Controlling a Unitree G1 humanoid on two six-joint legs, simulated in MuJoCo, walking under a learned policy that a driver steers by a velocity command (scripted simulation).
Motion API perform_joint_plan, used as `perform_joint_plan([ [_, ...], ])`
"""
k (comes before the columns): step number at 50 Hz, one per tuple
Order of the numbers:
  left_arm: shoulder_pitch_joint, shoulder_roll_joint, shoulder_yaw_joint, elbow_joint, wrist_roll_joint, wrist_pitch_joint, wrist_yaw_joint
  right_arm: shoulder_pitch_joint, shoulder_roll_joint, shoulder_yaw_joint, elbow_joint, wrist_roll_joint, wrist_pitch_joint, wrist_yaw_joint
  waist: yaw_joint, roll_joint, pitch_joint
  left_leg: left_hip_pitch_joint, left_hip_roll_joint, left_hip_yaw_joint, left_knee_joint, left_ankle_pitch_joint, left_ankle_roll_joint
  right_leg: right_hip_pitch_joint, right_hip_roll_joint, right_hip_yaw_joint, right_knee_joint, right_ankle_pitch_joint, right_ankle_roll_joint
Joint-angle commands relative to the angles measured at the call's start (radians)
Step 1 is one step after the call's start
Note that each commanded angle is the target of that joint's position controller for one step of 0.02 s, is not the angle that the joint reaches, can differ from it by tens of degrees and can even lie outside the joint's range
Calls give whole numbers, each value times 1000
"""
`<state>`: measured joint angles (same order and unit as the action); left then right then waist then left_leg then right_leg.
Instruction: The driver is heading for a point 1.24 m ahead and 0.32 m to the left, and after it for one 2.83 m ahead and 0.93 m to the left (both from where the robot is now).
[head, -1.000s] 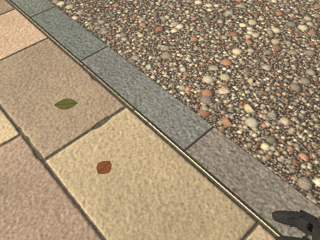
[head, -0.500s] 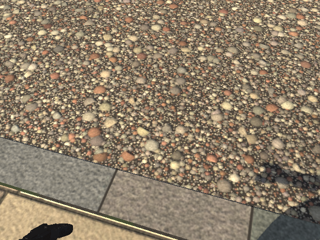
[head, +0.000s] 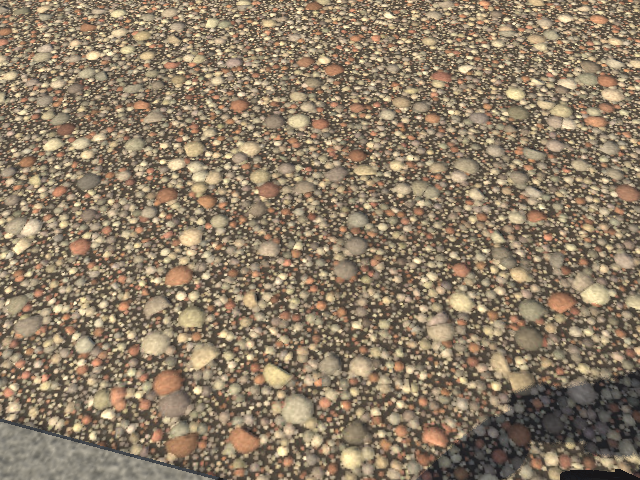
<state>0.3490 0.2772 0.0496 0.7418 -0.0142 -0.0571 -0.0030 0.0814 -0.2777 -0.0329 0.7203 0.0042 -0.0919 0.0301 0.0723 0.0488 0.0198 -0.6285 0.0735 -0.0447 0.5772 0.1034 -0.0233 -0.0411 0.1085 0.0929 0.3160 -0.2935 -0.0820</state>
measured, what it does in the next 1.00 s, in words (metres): goes down, turning left: left foot, then right foot 0.04 m lower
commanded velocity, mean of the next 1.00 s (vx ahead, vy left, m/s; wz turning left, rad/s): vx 0.50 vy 0.00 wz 0.40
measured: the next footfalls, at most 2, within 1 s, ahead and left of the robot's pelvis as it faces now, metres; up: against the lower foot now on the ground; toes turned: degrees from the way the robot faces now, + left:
left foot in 0.12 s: +0.25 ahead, +0.13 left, +0.00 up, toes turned +2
right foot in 0.66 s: +0.55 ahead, -0.03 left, -0.04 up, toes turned +25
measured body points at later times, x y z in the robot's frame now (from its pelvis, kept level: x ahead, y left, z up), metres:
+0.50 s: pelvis +0.28 +0.06 +0.00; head +0.31 +0.08 +0.45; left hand +0.46 +0.34 -0.08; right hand +0.37 -0.22 -0.11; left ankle +0.21 +0.13 -0.74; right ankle +0.49 -0.08 -0.70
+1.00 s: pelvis +0.56 +0.07 -0.04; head +0.59 +0.08 +0.40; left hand +0.42 +0.31 -0.17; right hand +0.85 -0.05 -0.13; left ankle +0.64 +0.30 -0.72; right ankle +0.52 -0.05 -0.78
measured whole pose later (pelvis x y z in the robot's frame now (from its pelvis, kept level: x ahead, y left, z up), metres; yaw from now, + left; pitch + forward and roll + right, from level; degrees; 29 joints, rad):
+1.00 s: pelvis +0.56 +0.07 -0.04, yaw +28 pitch +2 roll -1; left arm 0.41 0.24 0.05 0.90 -0.01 -0.09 0.00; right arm 0.15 -0.27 -0.06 0.64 0.01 -0.04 0.01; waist 0.07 0.05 0.00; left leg -0.74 0.07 -0.08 0.82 0.00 0.00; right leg -0.02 0.06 -0.07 0.27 -0.29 -0.05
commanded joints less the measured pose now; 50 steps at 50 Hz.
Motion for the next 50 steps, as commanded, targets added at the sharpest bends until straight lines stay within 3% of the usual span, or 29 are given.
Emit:
perform_joint_plan([
  [1, 55, 176, 50, -12, 1, -2, 8, -135, -96, -22, -108, 7, -26, 18, 21, -121, 49, -41, -11, 13, -55, -62, 45, 50, -328, 146, -47, 346, -132],
  [3, 49, 184, 54, 1, 2, 6, 12, -96, -104, -25, -106, 10, -24, 25, -3, -133, 32, 7, -30, 32, -69, -153, 81, 106, -341, 123, 3, 494, -106],
  [5, 13, 184, 50, -5, 8, 15, 17, 84, -150, -52, -60, 7, -22, 19, -103, -122, -97, 277, -97, 89, -94, -153, 137, 96, -280, 41, 218, 835, -66],
  [6, 10, 161, 37, -24, 22, 16, 23, 238, -201, -68, -34, 2, -19, 14, -167, -68, -229, 548, 2, -40, -59, -93, 196, -42, -237, -7, 454, 722, -31],
  [7, 121, 90, 15, -48, 23, -2, 18, 326, -287, -93, -26, -1, -14, 15, -136, 161, -357, 913, 208, -492, -112, -268, 363, -434, -75, -78, 832, 273, 58],
  [8, 90, 104, 10, -48, 26, -23, 10, 348, -213, -74, -13, 26, -8, 20, -153, 213, -366, 1001, 251, -738, -258, -433, 383, -630, -30, 12, 952, -234, 70],
  [9, -3, 165, 24, -73, -3, -42, -3, 293, -169, -59, -28, 26, -3, 14, -162, 125, -228, 903, 240, -640, -283, -501, 336, -719, -93, 48, 990, -184, 59],
  [10, -77, 160, 20, -90, -10, -54, -6, 242, -163, -58, -46, 11, 4, 9, -153, 25, -136, 769, 202, -534, -294, -438, 309, -714, -129, 26, 954, -116, 53],
  [11, -115, 155, 23, -99, 9, -60, -4, 203, -156, -55, -53, 4, 10, 7, -127, -37, -62, 645, 166, -451, -313, -326, 299, -696, -159, 10, 868, -66, 57],
  [12, -107, 152, 28, -99, 25, -59, 0, 181, -138, -47, -63, -4, 10, 4, -95, -29, -51, 573, 132, -396, -329, -228, 289, -638, -185, 12, 797, -27, 64],
  [15, -84, 122, 25, -98, 34, -42, 8, 169, -143, -50, -66, 3, 10, -6, -62, 22, -50, 469, 92, -323, -364, -104, 307, -568, -188, -11, 670, -2, 107],
  [18, -186, 88, 12, -122, 35, -39, 14, 199, -184, -66, -49, 9, 13, -25, -86, 8, -31, 397, 47, -247, -371, -40, 290, -540, -165, -29, 491, 188, 140],
  [20, -230, 96, 17, -121, 32, -50, 6, 227, -184, -69, -37, 12, 17, -33, -103, 12, -40, 388, 22, -223, -339, -28, 263, -514, -151, -13, 404, 346, 142],
  [23, -352, 81, 10, -149, 24, -67, -10, 297, -170, -69, -8, 30, 32, -50, -148, 18, -13, 412, 7, -252, -299, -158, 235, -500, -126, 10, 224, 473, 130],
  [25, -410, 76, 9, -164, 17, -75, -24, 317, -165, -70, -1, 28, 44, -58, -163, 16, -3, 416, 12, -302, -243, -244, 229, -464, -107, 23, 160, 489, 126],
  [28, -400, 101, 18, -157, 6, -78, -39, 312, -158, -75, -8, 27, 56, -70, -149, 38, -4, 482, 25, -396, -126, -286, 222, -450, -117, 76, 108, 411, 113],
  [31, -306, 115, 34, -125, 4, -81, -31, 317, -148, -79, -8, 19, 72, -75, -111, 40, -27, 494, 4, -420, 29, -257, 190, -314, -132, 52, 36, 337, 79],
  [32, -212, 134, 47, -104, 12, -85, -25, 335, -113, -66, -6, 15, 72, -66, -69, 3, -98, 439, -49, -370, 188, -280, 161, -136, -166, 48, 44, 366, 51],
  [33, -62, 167, 55, -80, 28, -87, -22, 361, -40, -39, -14, 7, 68, -55, -20, -111, -247, 233, -108, -268, 484, -562, 126, 186, -302, 152, 178, 405, 13],
  [34, 33, 211, 62, -76, 24, -74, -18, 549, 19, -20, 5, 2, 56, -48, -67, -324, -340, -70, -201, -190, 821, -899, 62, 469, -484, 440, 258, 563, -95],
  [35, 101, 266, 84, -26, -10, -57, -30, 546, -66, -21, -43, 43, 40, -51, -43, -418, -369, -267, -126, -134, 939, -761, 38, 500, -602, 724, 121, 130, -195],
  [36, 61, 165, 65, -38, 0, -49, -25, 404, -130, -39, -34, 52, 44, -64, 8, -213, -222, -321, -81, -130, 992, -641, 20, 376, -534, 625, 47, -45, -166],
  [37, -9, 106, 41, -47, 11, -44, -21, 245, -168, -53, -60, 29, 52, -70, 29, -59, -67, -302, -58, -99, 954, -539, 28, 190, -455, 445, 2, 8, -101],
  [38, -67, 112, 32, -53, 30, -48, -19, 222, -151, -55, -86, 25, 57, -70, -12, -109, -14, -260, -40, -114, 924, -464, 20, 57, -443, 393, -16, 162, -108],
  [40, -109, 68, 25, -24, 26, -57, -13, 231, -107, -54, -98, 17, 64, -56, -66, -160, 11, -183, 8, -114, 826, -426, 26, -66, -356, 212, -37, 363, -76],
  [42, -83, 77, 29, 11, 22, -66, -15, 241, -54, -41, -102, 14, 65, -49, -80, -139, -19, -186, 8, -96, 800, -397, 30, -78, -344, 145, -56, 500, -95],
  [44, -60, 80, 29, 39, 24, -72, -13, 217, -49, -42, -109, 14, 55, -43, -87, -115, -20, -191, 3, -117, 675, -295, 29, -78, -330, 79, -73, 578, -97],
  [47, -63, 92, 26, 63, 13, -57, 2, 84, -17, -27, -145, 2, 37, -28, -60, -114, 17, -78, -16, -23, 294, -86, 19, -132, -260, -45, -120, 583, -67],
  [50, 41, 129, 28, 113, -6, -43, 10, -57, 26, -6, -182, 9, 29, -5, 3, -100, 35, -24, -29, 45, 98, -17, 23, -57, -292, -39, -144, 542, -64],
])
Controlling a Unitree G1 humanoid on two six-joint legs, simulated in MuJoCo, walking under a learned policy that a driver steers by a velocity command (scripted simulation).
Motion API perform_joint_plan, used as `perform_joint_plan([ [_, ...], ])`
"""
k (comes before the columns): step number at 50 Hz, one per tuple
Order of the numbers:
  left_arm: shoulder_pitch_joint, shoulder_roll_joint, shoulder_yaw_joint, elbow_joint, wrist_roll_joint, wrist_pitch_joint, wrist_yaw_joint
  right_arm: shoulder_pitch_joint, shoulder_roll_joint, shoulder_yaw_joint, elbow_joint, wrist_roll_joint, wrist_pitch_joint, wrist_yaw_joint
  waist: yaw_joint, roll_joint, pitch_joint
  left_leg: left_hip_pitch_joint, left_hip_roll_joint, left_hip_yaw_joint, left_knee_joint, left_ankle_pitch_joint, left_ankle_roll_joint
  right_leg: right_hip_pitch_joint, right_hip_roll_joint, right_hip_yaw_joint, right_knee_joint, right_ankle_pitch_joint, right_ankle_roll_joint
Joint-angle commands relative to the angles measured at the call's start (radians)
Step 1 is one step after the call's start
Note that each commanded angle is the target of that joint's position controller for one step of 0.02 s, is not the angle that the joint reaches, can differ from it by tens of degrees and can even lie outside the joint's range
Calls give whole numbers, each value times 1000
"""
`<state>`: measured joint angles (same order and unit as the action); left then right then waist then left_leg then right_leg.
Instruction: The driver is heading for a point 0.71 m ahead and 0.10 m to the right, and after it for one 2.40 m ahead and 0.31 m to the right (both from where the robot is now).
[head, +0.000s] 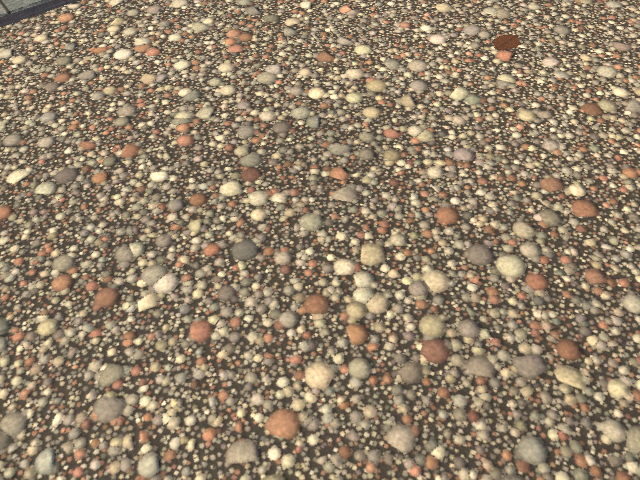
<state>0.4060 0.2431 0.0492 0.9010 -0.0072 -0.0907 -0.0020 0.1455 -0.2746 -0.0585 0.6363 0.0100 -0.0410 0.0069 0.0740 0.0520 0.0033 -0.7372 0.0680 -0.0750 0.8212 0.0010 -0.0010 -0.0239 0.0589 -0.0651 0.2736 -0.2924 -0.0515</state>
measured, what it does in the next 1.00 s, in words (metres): walks ahead, turning right: left foot, then right foot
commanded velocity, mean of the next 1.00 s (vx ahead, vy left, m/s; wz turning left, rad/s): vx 0.48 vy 0.00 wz -0.25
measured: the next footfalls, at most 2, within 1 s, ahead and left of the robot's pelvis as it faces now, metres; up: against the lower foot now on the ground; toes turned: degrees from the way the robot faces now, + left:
left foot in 0.16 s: +0.26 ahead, +0.12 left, +0.00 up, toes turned +2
right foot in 0.70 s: +0.54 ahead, -0.14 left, +0.00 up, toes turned -11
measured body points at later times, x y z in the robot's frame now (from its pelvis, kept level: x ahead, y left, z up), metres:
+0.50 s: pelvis +0.27 +0.03 +0.00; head +0.29 +0.03 +0.45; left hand +0.43 +0.29 -0.11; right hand +0.32 -0.25 -0.12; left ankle +0.23 +0.12 -0.74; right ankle +0.44 -0.15 -0.67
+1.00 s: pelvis +0.54 -0.06 +0.01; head +0.58 -0.09 +0.45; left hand +0.71 +0.19 -0.10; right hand +0.66 -0.37 -0.09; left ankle +0.75 +0.06 -0.68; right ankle +0.50 -0.13 -0.74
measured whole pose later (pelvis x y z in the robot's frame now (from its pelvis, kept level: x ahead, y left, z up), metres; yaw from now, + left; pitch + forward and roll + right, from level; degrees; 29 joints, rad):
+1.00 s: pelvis +0.54 -0.06 +0.01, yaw -20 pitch +2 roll +0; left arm 0.30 0.28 0.07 0.73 -0.01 -0.02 0.01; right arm 0.05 -0.29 -0.05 0.71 -0.01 -0.09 0.00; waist 0.05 0.02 0.05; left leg -0.65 0.06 -0.10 0.73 -0.09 -0.06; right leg -0.20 0.11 0.12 0.37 -0.20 -0.08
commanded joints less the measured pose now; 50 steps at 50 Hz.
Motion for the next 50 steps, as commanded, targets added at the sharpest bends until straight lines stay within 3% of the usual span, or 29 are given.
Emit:
perform_joint_plan([
  [1, 7, 170, 29, -33, -13, -4, 8, -150, 18, 20, -109, 8, -24, 24, 11, -100, 63, 65, -26, 76, -185, 70, 9, -21, -263, 126, -92, 541, -99],
  [3, 42, 176, 29, -10, -13, 10, 5, -204, -1, 14, -132, 14, -31, 36, 16, -104, 74, 40, -37, 82, -244, 1, 34, 77, -299, 135, -62, 576, -107],
  [5, 42, 192, 32, 0, -12, 24, 6, -201, -27, 4, -140, 14, -36, 43, -15, -135, 50, 115, -67, 104, -288, -86, 69, 130, -311, 124, 6, 754, -98],
  [6, 38, 207, 35, 2, -14, 29, 9, -153, -54, -7, -131, 9, -36, 42, -52, -161, 6, 220, -95, 122, -303, -119, 90, 139, -308, 115, 74, 919, -89],
  [7, 21, 211, 34, 1, -15, 34, 12, -28, -93, -27, -96, 5, -35, 36, -128, -161, -73, 415, -121, 143, -348, -75, 123, 110, -283, 83, 211, 1037, -71],
  [8, -1, 204, 28, -15, -7, 30, 14, 146, -148, -50, -51, -3, -32, 22, -207, -154, -185, 731, -50, 64, -312, 9, 169, -66, -250, 64, 411, 926, -43],
  [9, 72, 101, -10, -54, 10, 10, 6, 288, -252, -74, -25, -27, -25, 11, -211, 38, -369, 1185, 239, -360, -292, -33, 327, -491, -119, 14, 818, 446, 24],
  [10, 90, 103, -14, -20, 12, -11, -10, 329, -192, -61, -1, -2, -17, 7, -212, 114, -488, 1250, 343, -656, -422, -100, 391, -628, -36, 147, 1005, -272, 34],
  [11, -4, 195, 20, -61, -22, -22, -15, 261, -155, -41, 1, -1, -12, 5, -202, 73, -314, 1113, 299, -530, -465, -185, 337, -728, -95, 172, 1058, -238, 28],
  [12, -93, 188, 19, -93, -34, -26, -13, 177, -133, -33, -7, 1, -14, 3, -170, 34, -166, 928, 247, -386, -506, -177, 297, -737, -139, 140, 1007, -146, 26],
  [13, -123, 165, 19, -99, -21, -22, -7, 117, -107, -25, -2, -5, -20, 10, -131, -11, -65, 767, 198, -293, -554, -118, 272, -710, -165, 122, 931, -87, 35],
  [15, -57, 122, 19, -72, -11, 9, -1, 50, -62, -17, 1, -17, -36, 18, -60, 28, -23, 585, 150, -176, -636, -85, 247, -581, -201, 132, 872, -11, 52],
  [16, -33, 94, 15, -61, -11, 24, 1, 45, -63, -20, 12, -15, -47, 21, -46, 31, -18, 535, 150, -142, -665, -73, 253, -554, -204, 129, 864, 11, 61],
  [19, -96, 99, 21, -90, -12, 42, 10, 66, -91, -31, 57, -27, -67, 16, -47, 19, 26, 498, 152, -43, -714, -39, 251, -618, -209, 160, 777, 139, 83],
  [25, -282, 72, 9, -151, -9, 27, -18, 123, -132, -39, 119, -17, -67, -7, -114, -10, 57, 576, 135, 129, -716, 31, 186, -602, -166, 120, 447, 440, 62],
  [30, -392, 84, 6, -230, -7, 33, -46, 184, -162, -53, 173, 4, -38, -14, -144, -16, 86, 796, 207, 160, -636, 117, 159, -679, -144, 86, 343, 284, 7],
  [32, -370, 106, 16, -251, -7, 36, -56, 167, -186, -60, 174, 9, -21, -22, -113, 13, 54, 841, 215, 188, -526, 389, 134, -611, -103, 30, 333, 159, -27],
  [33, -306, 131, 30, -245, -6, 38, -57, 155, -199, -63, 170, 9, -11, -28, -74, 30, 0, 842, 206, 210, -415, 570, 116, -506, -62, -9, 334, 112, -48],
  [34, -164, 174, 57, -212, -10, 38, -54, 142, -195, -59, 163, 7, -1, -36, 4, 16, -79, 789, 168, 250, -221, 650, 86, -306, -13, -29, 285, 149, -79],
  [35, 14, 261, 93, -175, -13, 43, -38, 158, -169, -44, 144, -8, -4, -43, 73, -73, -189, 570, 122, 263, 73, 439, 41, 11, -92, 139, 268, 194, -140],
  [36, 31, 372, 113, -174, -27, 40, -32, 265, -22, 7, 95, -41, -34, -21, -22, -341, -296, 102, -88, 204, 439, -452, -31, 380, -350, 702, 183, 33, -343],
  [37, 65, 281, 86, -195, -21, 33, -31, 180, -100, -4, 102, -8, -74, -5, 46, -233, -402, -22, -107, -12, 551, -583, -15, 463, -391, 895, 49, -55, -363],
  [38, 26, 232, 71, -194, -8, 27, -29, 83, -149, -18, 70, 29, -96, 4, 61, -195, -263, -100, -56, -24, 546, -499, 10, 380, -360, 740, 39, 22, -308],
  [39, -36, 213, 66, -207, -9, 24, -25, 46, -136, -11, 60, 21, -108, 0, 27, -108, -180, -79, -12, -17, 469, -417, 21, 244, -318, 624, 44, 116, -273],
  [40, -104, 183, 57, -222, -7, 26, -22, 29, -137, -16, 64, -4, -109, -6, -13, -64, -110, -22, 16, -10, 376, -372, 15, 99, -285, 535, 31, 230, -251],
  [42, -162, 159, 47, -253, 7, 27, -16, 52, -136, -25, 62, -20, -88, -7, -70, -91, -77, 95, 36, -13, 296, -330, -4, -55, -246, 467, -14, 362, -251],
  [44, -176, 182, 53, -260, 5, 26, -6, 60, -113, -22, 59, -25, -66, -11, -94, -86, -42, 130, 21, 15, 213, -314, -41, -155, -229, 389, -17, 596, -252],
  [46, -169, 214, 64, -253, 1, 34, 10, 13, -87, -13, 41, -31, -55, -18, -91, -89, -23, 168, -17, 43, 67, -218, -69, -230, -180, 302, 5, 733, -221],
  [50, -116, 211, 66, -229, -13, 69, 32, -91, -69, -2, 21, -18, -52, -6, -40, -144, -72, 298, -99, 54, -200, 57, -74, -251, -116, 270, 67, 625, -133],
])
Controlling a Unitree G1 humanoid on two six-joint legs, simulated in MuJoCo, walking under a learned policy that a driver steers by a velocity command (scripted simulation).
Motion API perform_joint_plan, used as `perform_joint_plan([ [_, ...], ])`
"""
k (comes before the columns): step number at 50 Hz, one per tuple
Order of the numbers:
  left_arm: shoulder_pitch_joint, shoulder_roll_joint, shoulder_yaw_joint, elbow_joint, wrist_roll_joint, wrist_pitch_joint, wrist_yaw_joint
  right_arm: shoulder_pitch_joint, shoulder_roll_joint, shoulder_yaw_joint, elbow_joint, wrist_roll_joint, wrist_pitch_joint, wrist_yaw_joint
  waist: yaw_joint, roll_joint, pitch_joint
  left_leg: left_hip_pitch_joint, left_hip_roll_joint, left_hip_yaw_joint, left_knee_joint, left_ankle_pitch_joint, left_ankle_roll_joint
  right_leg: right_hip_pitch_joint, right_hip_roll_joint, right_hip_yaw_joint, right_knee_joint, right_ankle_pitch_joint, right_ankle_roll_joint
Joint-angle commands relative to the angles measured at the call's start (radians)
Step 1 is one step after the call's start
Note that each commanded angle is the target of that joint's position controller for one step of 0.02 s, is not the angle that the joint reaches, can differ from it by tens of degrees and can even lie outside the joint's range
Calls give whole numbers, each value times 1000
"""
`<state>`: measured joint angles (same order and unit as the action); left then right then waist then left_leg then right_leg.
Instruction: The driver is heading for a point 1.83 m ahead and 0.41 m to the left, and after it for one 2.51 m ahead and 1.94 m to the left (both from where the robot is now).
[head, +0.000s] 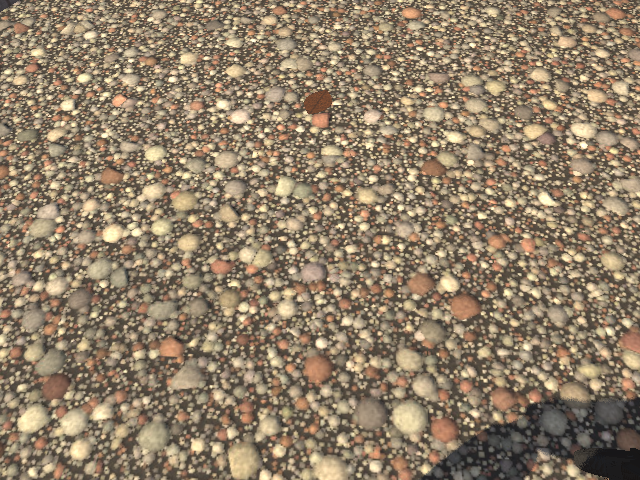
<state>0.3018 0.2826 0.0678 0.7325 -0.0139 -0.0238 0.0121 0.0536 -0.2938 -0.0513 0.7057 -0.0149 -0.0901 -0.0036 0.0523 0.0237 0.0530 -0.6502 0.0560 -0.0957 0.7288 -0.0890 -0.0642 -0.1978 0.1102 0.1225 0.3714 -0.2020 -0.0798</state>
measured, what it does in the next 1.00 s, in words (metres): walks ahead, turning left: left foot, then right foot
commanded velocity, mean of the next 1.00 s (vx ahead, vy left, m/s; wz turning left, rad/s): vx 0.06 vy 0.00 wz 0.28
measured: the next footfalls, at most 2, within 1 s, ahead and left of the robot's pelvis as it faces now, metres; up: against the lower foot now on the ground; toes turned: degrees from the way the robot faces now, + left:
left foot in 0.14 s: +0.25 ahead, +0.12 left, +0.00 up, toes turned -7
right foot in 0.54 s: +0.20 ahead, -0.10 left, +0.00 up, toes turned +12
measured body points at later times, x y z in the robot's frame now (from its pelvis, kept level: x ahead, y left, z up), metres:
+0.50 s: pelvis +0.13 +0.02 -0.01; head +0.17 +0.02 +0.44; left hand +0.25 +0.31 -0.12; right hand +0.27 -0.25 -0.12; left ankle +0.21 +0.13 -0.75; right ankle +0.16 -0.12 -0.73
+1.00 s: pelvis +0.13 +0.04 -0.02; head +0.16 +0.06 +0.43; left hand +0.14 +0.36 -0.13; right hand +0.40 -0.15 -0.10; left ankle +0.09 +0.13 -0.75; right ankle +0.16 -0.11 -0.74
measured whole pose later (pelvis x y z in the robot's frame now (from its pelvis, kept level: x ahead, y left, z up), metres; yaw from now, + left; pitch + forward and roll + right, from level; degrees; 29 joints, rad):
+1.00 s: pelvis +0.13 +0.04 -0.02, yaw +23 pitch +1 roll +0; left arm 0.16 0.32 0.08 0.74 0.00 0.01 0.02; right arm 0.14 -0.30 -0.07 0.64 0.02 0.07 0.01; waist 0.02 -0.03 0.06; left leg -0.29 -0.01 0.03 0.55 -0.30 0.03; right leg -0.29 -0.12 -0.11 0.66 -0.40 0.05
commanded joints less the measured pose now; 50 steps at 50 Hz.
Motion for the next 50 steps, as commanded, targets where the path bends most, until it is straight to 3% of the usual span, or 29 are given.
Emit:
perform_joint_plan([
  [1, 0, 163, 45, -54, -7, 7, 20, -15, -54, -10, -53, 10, -2, 10, -9, -122, -127, 224, -91, 66, -143, 172, -6, -60, -177, 103, -17, 485, -96],
  [4, 2, 138, 37, -45, 2, 11, 27, -4, -93, -25, -52, 2, -8, 18, -22, -134, -130, 237, -73, 23, -213, 147, 33, 34, -222, 188, 71, 424, -79],
  [6, -35, 94, 21, -44, 10, 6, 27, 87, -96, -28, -19, -15, -25, 22, -73, -119, -156, 348, -51, 44, -312, 264, 83, 64, -195, 166, 188, 436, -45],
  [7, -3, 56, 8, -49, 28, 0, 24, 123, -128, -29, -17, -32, -32, 19, -70, -46, -226, 502, 44, -38, -302, 568, 124, 29, -128, 124, 316, 319, -5],
  [8, 162, 22, -5, -24, 27, -6, 21, 127, -143, -23, -20, -55, -26, 17, -3, 137, -317, 732, 222, -260, -245, 861, 294, -134, -37, 63, 520, -91, 61],
  [9, 204, 70, -4, -8, 31, 1, 15, 154, -78, -11, 3, -25, -11, 22, -11, 243, -372, 748, 314, -452, -294, 749, 402, -199, -46, 35, 652, -444, 117],
  [10, 144, 134, 12, -13, 24, 15, 12, 127, -55, 0, -3, 9, 1, 30, -27, 154, -303, 688, 281, -468, -327, 477, 388, -246, -78, 39, 687, -467, 138],
  [12, 3, 146, 25, -32, 18, 49, 21, 68, -99, -10, -17, 19, 30, 35, -43, 62, -174, 556, 206, -430, -388, 85, 321, -317, -95, 5, 701, -400, 159],
  [13, -33, 151, 31, -40, 18, 61, 27, 46, -137, -22, -28, 18, 41, 31, -44, 63, -131, 488, 185, -411, -414, 6, 300, -315, -100, -5, 674, -369, 156],
  [14, -41, 132, 29, -41, 16, 65, 33, 38, -159, -32, -32, 14, 53, 25, -38, 78, -112, 435, 146, -373, -437, -38, 277, -281, -93, -19, 618, -346, 154],
  [16, -37, 91, 21, -30, 15, 57, 42, 42, -154, -39, -36, 13, 69, 11, -38, 112, -125, 406, 94, -319, -452, -65, 259, -221, -73, -44, 517, -302, 153],
  [18, -43, 74, 19, -24, 15, 50, 45, 48, -147, -44, -39, 19, 79, -1, -43, 122, -154, 403, 78, -312, -453, -86, 260, -180, -64, -43, 453, -250, 151],
  [23, -83, 76, 19, -32, 10, 26, 33, 63, -150, -58, -43, 29, 106, -18, -59, 140, -155, 394, 73, -373, -458, -171, 261, -121, -58, -29, 287, -158, 137],
  [26, -34, 87, 26, -14, 8, 7, 16, 53, -149, -60, -49, 42, 126, -30, -21, 132, -142, 332, 30, -371, -412, -200, 213, 17, -60, -57, 58, -19, 96],
  [27, -13, 130, 38, -13, 17, 4, 18, 75, -127, -53, -49, 43, 128, -32, -19, 83, -146, 254, -12, -335, -346, -279, 167, 104, -155, 6, -5, -6, 59],
  [28, -15, 225, 58, -20, 46, 11, 24, 68, -92, -45, -77, 41, 123, -30, -43, -151, -110, 85, -138, -167, -149, -403, 108, 123, -352, 227, -79, -24, -54],
  [29, -73, 225, 59, -40, 79, 9, 21, 78, -125, -58, -79, 37, 109, -27, -45, -288, -91, 48, -187, -52, 112, -499, 65, 34, -494, 385, -131, 97, -163],
  [30, -141, 167, 40, -70, 76, 2, 26, 124, -179, -79, -52, 29, 107, -24, -74, -202, -91, 67, -140, -74, 283, -462, 42, 7, -485, 325, -110, 168, -169],
  [31, -194, 131, 30, -82, 55, -1, 30, 166, -182, -86, -21, 33, 117, -24, -98, -147, -83, 72, -137, -62, 353, -409, 27, 3, -422, 221, -85, 201, -124],
  [32, -215, 115, 23, -88, 34, -2, 32, 192, -162, -84, -1, 30, 131, -30, -100, -131, -78, 52, -131, -52, 417, -361, 8, 30, -380, 152, -66, 219, -95],
  [33, -212, 106, 17, -85, 24, -1, 33, 196, -142, -78, 0, 29, 140, -30, -90, -132, -65, 30, -124, -45, 477, -337, -10, 42, -369, 110, -53, 281, -94],
  [35, -179, 110, 15, -75, 27, 9, 37, 156, -117, -67, -29, 40, 145, -25, -65, -149, -52, 12, -106, 4, 460, -299, -35, 67, -341, 30, -49, 342, -107],
  [39, -106, 153, 32, -57, 29, 29, 44, 60, -90, -45, -97, 42, 140, -8, -1, -184, -82, 18, -44, 49, 256, -294, -62, 202, -382, 1, -33, 393, -138],
  [43, -129, 199, 51, -60, 18, 35, 27, 61, -96, -40, -125, 39, 144, 12, -2, -207, -103, 189, -34, 130, 76, -309, -31, 140, -406, -61, -18, 441, -138],
  [46, -145, 209, 57, -52, -6, 30, 16, 93, -106, -49, -129, 39, 154, 23, -29, -210, -103, 281, -46, 160, -101, -240, 19, 130, -422, -82, 38, 433, -109],
  [47, -159, 203, 56, -49, -18, 27, 15, 132, -105, -53, -117, 38, 155, 26, -57, -196, -108, 356, -62, 178, -220, -143, 49, 102, -410, -110, 87, 405, -76],
  [48, -114, 174, 48, -26, -20, 21, 11, 171, -124, -63, -104, 33, 154, 20, -68, -144, -122, 484, -76, 146, -336, -11, 86, 28, -372, -152, 169, 318, -18],
  [49, -78, 122, 32, -26, 15, 16, 6, 214, -212, -87, -106, 34, 151, 5, -61, 64, -166, 694, 77, -75, -358, 329, 149, -173, -289, -243, 389, 43, 78],
  [50, -125, 70, 9, -85, 53, 13, 5, 205, -296, -96, -129, 12, 142, -1, -62, 306, -184, 750, 334, -378, -328, 634, 359, -433, -149, -237, 618, -477, 154],
])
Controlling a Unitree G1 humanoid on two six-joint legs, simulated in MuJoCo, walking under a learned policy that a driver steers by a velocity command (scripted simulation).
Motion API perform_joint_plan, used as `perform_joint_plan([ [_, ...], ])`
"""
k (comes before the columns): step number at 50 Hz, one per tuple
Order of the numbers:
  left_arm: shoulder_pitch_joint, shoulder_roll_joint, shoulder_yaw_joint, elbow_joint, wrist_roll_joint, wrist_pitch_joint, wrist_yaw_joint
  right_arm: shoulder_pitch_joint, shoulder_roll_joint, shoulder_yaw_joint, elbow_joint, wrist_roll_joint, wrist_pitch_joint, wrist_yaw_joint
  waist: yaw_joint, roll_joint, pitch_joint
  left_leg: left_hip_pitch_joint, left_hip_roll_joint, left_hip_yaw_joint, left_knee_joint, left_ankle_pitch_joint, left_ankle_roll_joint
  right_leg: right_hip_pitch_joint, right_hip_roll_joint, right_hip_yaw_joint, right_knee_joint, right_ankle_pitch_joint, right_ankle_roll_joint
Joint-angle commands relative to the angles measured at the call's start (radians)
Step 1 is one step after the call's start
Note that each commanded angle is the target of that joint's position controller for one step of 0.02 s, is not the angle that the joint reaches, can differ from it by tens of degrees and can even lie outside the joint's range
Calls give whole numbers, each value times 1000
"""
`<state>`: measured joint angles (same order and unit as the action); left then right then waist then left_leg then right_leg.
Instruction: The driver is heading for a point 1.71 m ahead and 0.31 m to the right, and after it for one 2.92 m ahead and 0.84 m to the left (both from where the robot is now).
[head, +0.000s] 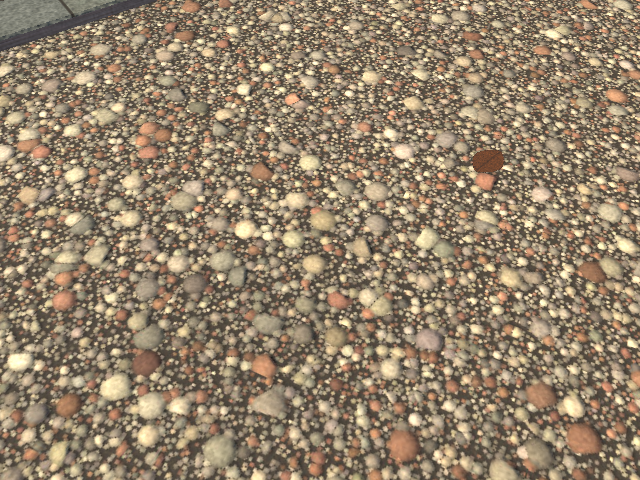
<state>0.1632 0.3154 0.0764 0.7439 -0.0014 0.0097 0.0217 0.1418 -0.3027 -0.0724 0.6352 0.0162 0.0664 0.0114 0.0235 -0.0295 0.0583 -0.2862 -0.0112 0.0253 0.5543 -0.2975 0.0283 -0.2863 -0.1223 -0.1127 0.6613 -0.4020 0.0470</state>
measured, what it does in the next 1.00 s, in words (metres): steps on the spot, turning right: right foot, then right foot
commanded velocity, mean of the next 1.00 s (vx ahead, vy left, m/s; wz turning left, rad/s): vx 0.00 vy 0.00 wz -0.19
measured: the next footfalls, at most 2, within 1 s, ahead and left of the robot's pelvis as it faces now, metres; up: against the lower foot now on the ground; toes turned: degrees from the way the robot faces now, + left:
right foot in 0.36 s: +0.06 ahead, -0.13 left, +0.00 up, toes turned +3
right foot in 0.82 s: +0.02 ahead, -0.15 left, +0.00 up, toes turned -14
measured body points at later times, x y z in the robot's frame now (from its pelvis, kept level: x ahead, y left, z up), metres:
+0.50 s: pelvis +0.01 +0.01 +0.00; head +0.02 +0.00 +0.45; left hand +0.12 +0.29 -0.10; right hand +0.16 -0.25 -0.11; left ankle +0.00 +0.11 -0.73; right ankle +0.02 -0.13 -0.73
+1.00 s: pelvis -0.01 -0.06 +0.01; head +0.03 -0.10 +0.46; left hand +0.21 +0.17 -0.07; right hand +0.06 -0.38 -0.11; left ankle +0.01 +0.10 -0.64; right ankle -0.02 -0.14 -0.73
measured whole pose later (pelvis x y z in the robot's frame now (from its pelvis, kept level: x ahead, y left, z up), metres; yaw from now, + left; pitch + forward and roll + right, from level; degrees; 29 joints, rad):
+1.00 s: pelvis -0.01 -0.06 +0.01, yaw -16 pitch +2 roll +2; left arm 0.20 0.30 0.06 0.65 0.00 0.01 0.00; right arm 0.11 -0.33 -0.09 0.76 0.00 0.02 -0.04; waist 0.01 0.04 0.06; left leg -0.53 0.01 -0.03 1.13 -0.42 -0.06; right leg -0.30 0.04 0.04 0.49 -0.23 -0.06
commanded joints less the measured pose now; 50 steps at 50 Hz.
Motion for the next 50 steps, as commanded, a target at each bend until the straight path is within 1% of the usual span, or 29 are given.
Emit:
perform_joint_plan([
  [1, -63, 100, 19, -96, 22, -18, 3, 141, -214, -56, -57, -43, -37, -7, -110, 210, -242, 321, 410, -477, -183, 743, 341, -344, 74, 133, 486, -299, 30],
  [2, -68, 116, 26, -90, -4, -9, 6, 96, -183, -41, -47, -45, -54, -6, -79, 175, -189, 260, 349, -379, -195, 636, 293, -339, 57, 153, 518, -229, 18],
  [4, -30, 117, 32, -53, 2, 7, 21, -11, -133, -24, -46, -14, -62, -15, -34, 147, -131, 198, 258, -285, -210, 492, 205, -326, 44, 164, 465, -88, 24],
  [8, 28, 85, 24, -29, -1, 9, 19, -39, -93, -2, -29, -26, -66, -27, -5, 159, -142, 145, 205, -214, -228, 485, 199, -208, 63, 151, 367, 50, 46],
  [11, -8, 56, 6, -34, 3, 8, 15, -31, -103, -1, -4, -27, -65, -29, -32, 163, -121, 138, 205, -227, -231, 382, 199, -136, 55, 151, 171, 52, 44],
  [14, -14, 71, 6, -33, -2, 5, 12, -22, -115, -1, 23, -29, -62, -21, -49, 167, -92, 102, 216, -271, -235, 288, 213, -61, 65, 140, 47, 23, 34],
  [16, 30, 52, -2, -8, -2, 0, 5, -45, -69, 18, 44, -28, -66, -17, -21, 145, -95, 78, 206, -256, -223, 232, 189, 35, 64, 132, -102, 110, 20],
  [17, 50, 44, -6, 3, 3, -4, 1, -47, -62, 23, 58, -24, -69, -16, 0, 126, -88, 52, 187, -235, -212, 201, 159, 108, 72, 122, -224, 236, 6],
  [18, 40, 72, -5, -3, 14, -8, 1, -12, -59, 24, 76, -28, -77, -16, -7, 90, -88, 37, 156, -217, -197, 167, 112, 158, 52, 159, -263, 363, -9],
  [19, 23, 139, 6, -24, 16, -9, 5, 18, -75, 19, 80, -44, -83, -16, -44, 16, -95, 34, 99, -173, -147, 97, 65, 169, -8, 225, -229, 551, -34],
  [20, -2, 190, 22, -17, -4, -8, 3, 43, -93, 8, 80, -45, -85, -19, -85, -90, -92, 51, 29, -100, -138, 61, 30, 106, -5, 242, -192, 501, -84],
  [22, -21, 136, 15, -30, -9, -12, -4, -21, -107, -2, 75, -38, -73, -39, -47, -98, -77, 113, 5, -34, -63, 66, 3, -6, -8, 301, -241, 367, -116],
  [25, -24, 126, 16, -49, -10, -20, 0, 9, -91, -15, 76, -29, -45, -55, -51, -89, -71, 118, 20, -31, -40, 76, 27, -68, 5, 334, -209, 335, -119],
  [27, -18, 113, 15, -65, -12, -15, 5, 30, -92, -24, 76, -28, -40, -55, -51, -29, -80, 137, 64, -63, -80, 64, 56, -119, 41, 312, -141, 292, -102],
  [29, -6, 83, 9, -83, -13, -3, 8, 64, -124, -37, 84, -29, -41, -54, -48, 107, -92, 169, 219, -202, -191, 117, 141, -183, 113, 205, 29, 220, -54],
  [30, 17, 72, 9, -87, -9, 4, 5, 33, -134, -39, 76, -30, -47, -56, -30, 201, -99, 165, 337, -288, -228, 216, 213, -209, 121, 146, 163, -4, -34],
  [31, -6, 96, 17, -101, -7, 10, -1, 29, -123, -33, 65, -35, -57, -58, -47, 202, -94, 162, 420, -346, -247, 335, 274, -260, 87, 154, 334, -179, -23],
  [32, -18, 106, 25, -109, -13, 18, -6, 20, -123, -31, 60, -37, -66, -59, -42, 139, -83, 165, 442, -336, -249, 406, 292, -296, 62, 175, 420, -216, -17],
  [33, -15, 89, 22, -111, -18, 26, -9, -12, -137, -35, 57, -29, -73, -58, -24, 109, -71, 168, 417, -275, -246, 409, 263, -305, 34, 185, 396, -188, -14],
  [36, -19, 54, 5, -116, -19, 32, -25, -50, -175, -48, 64, -19, -66, -56, -31, 141, -89, 136, 318, -81, -211, 476, 187, -165, 40, 107, 219, -64, -10],
  [40, 54, 75, 23, -112, -21, 42, -47, -19, -175, -49, 89, 12, -47, -47, -2, 153, -138, 131, 286, 35, -64, 397, 106, 45, 127, 5, -116, 166, -52],
  [41, 88, 113, 39, -107, -14, 44, -36, 43, -140, -41, 114, 10, -50, -39, -1, 68, -140, 50, 242, 95, 64, 260, 39, 156, 131, 64, -221, 292, -90],
  [42, 119, 237, 71, -128, -14, 42, -16, 46, -81, -23, 92, -38, -51, -34, -11, -206, -125, -231, 128, 169, 365, -165, -66, 314, -101, 414, -284, 661, -191],
  [43, 114, 283, 67, -162, 26, 17, -26, -49, -84, -19, 32, -45, -57, -40, 24, -251, -174, -376, 5, 11, 590, -428, -104, 256, -299, 699, -312, 781, -411],
  [44, 111, 236, 55, -162, 32, -8, -37, -85, -124, -32, 30, -24, -55, -46, 48, -111, -185, -390, 27, -81, 683, -390, -97, 249, -265, 640, -329, 708, -423],
  [45, 70, 210, 47, -157, 21, -24, -35, -78, -125, -35, 31, -10, -53, -49, 12, -93, -141, -400, 45, -98, 676, -293, -82, 220, -203, 549, -325, 626, -363],
  [46, 21, 185, 43, -160, 3, -26, -26, -54, -129, -40, 55, -17, -52, -59, -14, -46, -123, -400, 60, -107, 636, -206, -80, 207, -147, 492, -319, 543, -305],
  [47, -10, 164, 34, -165, -9, -23, -18, -46, -141, -44, 61, -26, -51, -65, -28, -61, -116, -382, 63, -113, 607, -148, -85, 187, -123, 465, -318, 554, -279],
  [50, 2, 151, 27, -177, -4, -18, -2, -14, -112, -40, 71, -18, -56, -57, -40, -72, -159, -311, 27, -107, 575, -57, -104, 182, -78, 429, -320, 599, -278],
])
